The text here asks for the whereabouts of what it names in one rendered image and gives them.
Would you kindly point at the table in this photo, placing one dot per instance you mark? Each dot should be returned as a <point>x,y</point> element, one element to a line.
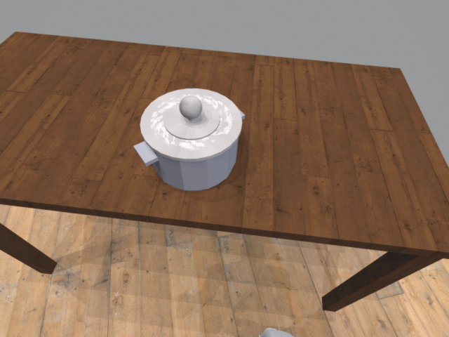
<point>329,152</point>

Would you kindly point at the knob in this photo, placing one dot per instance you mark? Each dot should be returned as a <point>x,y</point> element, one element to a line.
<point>190,107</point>

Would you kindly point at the lid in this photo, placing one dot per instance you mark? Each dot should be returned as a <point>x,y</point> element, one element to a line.
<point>173,136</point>

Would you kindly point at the pot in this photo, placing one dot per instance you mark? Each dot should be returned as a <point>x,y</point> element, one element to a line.
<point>190,175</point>

